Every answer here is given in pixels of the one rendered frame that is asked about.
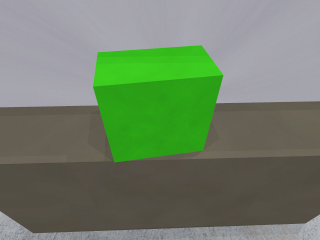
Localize carton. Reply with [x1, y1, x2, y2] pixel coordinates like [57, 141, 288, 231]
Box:
[93, 45, 224, 163]

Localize pedestal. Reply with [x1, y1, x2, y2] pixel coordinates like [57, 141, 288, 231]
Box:
[0, 101, 320, 234]

